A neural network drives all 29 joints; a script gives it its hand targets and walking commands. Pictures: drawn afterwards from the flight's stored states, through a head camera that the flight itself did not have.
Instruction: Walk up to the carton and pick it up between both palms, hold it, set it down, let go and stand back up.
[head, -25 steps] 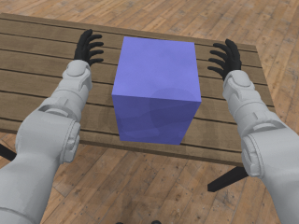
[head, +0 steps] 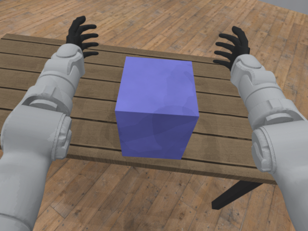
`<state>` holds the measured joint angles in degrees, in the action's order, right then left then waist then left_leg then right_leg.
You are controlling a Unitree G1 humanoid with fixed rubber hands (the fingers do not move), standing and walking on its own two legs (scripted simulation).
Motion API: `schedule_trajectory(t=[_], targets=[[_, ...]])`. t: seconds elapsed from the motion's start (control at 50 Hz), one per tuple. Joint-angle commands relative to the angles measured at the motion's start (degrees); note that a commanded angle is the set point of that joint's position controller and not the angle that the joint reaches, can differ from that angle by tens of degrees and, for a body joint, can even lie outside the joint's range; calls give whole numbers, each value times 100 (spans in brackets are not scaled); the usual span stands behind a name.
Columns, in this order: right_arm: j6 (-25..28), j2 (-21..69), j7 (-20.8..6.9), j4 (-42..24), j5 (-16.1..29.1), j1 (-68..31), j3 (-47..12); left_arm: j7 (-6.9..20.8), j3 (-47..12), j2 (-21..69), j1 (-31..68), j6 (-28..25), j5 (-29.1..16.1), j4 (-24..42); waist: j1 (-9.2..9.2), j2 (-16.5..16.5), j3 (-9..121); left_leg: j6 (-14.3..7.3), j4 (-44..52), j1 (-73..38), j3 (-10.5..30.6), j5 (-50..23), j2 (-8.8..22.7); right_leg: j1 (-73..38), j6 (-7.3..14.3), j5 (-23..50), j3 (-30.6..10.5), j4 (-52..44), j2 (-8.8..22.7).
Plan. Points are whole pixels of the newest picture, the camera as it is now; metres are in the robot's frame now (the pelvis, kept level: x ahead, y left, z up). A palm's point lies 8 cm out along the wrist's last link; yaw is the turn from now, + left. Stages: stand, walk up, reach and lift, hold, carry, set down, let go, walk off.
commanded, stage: set down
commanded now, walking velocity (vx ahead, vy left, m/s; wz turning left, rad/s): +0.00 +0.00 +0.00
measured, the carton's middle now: (155, 111) +0.47 -0.01 -0.01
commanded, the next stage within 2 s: none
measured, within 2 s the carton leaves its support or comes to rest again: neither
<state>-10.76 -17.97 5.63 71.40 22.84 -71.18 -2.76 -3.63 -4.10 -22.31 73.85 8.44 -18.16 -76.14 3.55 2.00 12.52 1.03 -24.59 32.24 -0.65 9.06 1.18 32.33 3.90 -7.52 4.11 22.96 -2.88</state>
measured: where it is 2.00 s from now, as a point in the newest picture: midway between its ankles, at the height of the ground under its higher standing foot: outside the picture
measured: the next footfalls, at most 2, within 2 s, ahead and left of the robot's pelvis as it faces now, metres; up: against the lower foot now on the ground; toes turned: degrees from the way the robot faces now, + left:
none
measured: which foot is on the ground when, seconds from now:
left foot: down 0.00-1.00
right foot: down 0.00-1.00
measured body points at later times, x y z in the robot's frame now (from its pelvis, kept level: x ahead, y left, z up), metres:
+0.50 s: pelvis +0.01 +0.00 +0.01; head +0.04 +0.02 +0.46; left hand +0.46 +0.20 +0.13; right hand +0.44 -0.20 +0.13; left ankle +0.01 +0.13 -0.74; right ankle +0.02 -0.07 -0.74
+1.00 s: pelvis +0.00 +0.01 +0.01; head +0.01 +0.02 +0.46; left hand +0.40 +0.21 +0.08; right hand +0.38 -0.19 +0.08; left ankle +0.01 +0.13 -0.74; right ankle +0.02 -0.07 -0.74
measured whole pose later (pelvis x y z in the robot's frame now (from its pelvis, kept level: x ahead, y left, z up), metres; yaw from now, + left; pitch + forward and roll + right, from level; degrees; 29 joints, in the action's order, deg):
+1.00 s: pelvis +0.00 +0.01 +0.01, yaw -1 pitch +4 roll +0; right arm -0.5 -11.5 4.2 46.4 15.7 -31.0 0.3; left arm -2.1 4.0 -13.1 32.3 0.8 -8.6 -46.6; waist 1.0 1.8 4.5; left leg 0.0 -23.1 16.7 -1.8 10.5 0.5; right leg 17.4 3.0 -9.0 2.8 22.1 -2.4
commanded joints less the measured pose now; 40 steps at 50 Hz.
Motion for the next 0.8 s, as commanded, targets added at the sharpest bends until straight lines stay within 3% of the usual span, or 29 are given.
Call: schedule_trajectory(t=[0.0,0.04,0.1,0.12,0.16,0.2,0.28,0.34,0.4,0.52,0.72,0.78], targets=[[76,-1137,23,-1108,52,-2839,84,11,194,-875,2953,-26,71,1289,-83,-510,3502,115,29,-1614,69,-1425,-122,-2619,-621,2664,-359,160,233],[30,-1199,30,-1158,61,-2786,107,7,258,-908,2914,67,110,1473,-109,-567,3530,116,54,-1797,57,-1553,-121,-2632,-612,2715,-343,114,220],[-2,-1166,57,-1430,92,-2584,26,47,489,-902,2509,220,262,1723,-198,-377,3518,111,60,-1910,42,-1757,-138,-2985,-659,3092,-360,127,185],[-23,-1133,68,-1468,98,-2410,20,80,476,-850,2332,264,282,1737,-124,-303,3312,86,106,-1832,62,-1675,-153,-3104,-663,3103,-356,115,185],[-30,-1071,93,-1511,114,-2042,-31,126,573,-801,1926,312,390,1880,-151,-281,3078,50,201,-1877,59,-1687,-145,-3299,-672,3142,-393,79,183],[7,-1067,106,-1735,53,-1883,76,163,662,-770,1778,320,516,2190,-132,-406,2980,72,248,-1942,28,-1701,-167,-3267,-667,3119,-371,53,176],[104,-929,104,-2116,28,-1246,70,226,804,-595,1059,343,658,2698,-122,-349,2693,72,241,-2314,34,-1855,-156,-3200,-656,2988,-344,-59,145],[247,-963,132,-2606,-66,-855,203,215,1055,-607,677,321,856,3411,-172,-386,2824,85,185,-2533,21,-2096,-160,-3313,-649,3130,-333,-23,112],[334,-896,145,-3081,-148,-523,300,202,1121,-567,344,309,859,4000,-157,-398,2827,53,138,-2584,10,-2101,-176,-3293,-669,3090,-330,0,102],[386,-804,138,-3743,-350,-116,460,211,1160,-502,-87,303,812,4519,-123,-328,2689,-17,174,-2482,-20,-1718,-210,-3217,-701,2908,-409,35,169],[648,-516,19,-3651,-524,1107,493,259,1139,-127,-1289,9,962,4474,-186,-378,1982,-16,260,-2641,-3,-1405,-182,-2874,-579,1890,-404,-202,167],[768,-386,-45,-3594,-593,1274,431,267,1150,-26,-1490,-174,988,4199,-287,-163,1525,-78,347,-2537,-20,-1106,-190,-2764,-573,1393,-416,-323,180]])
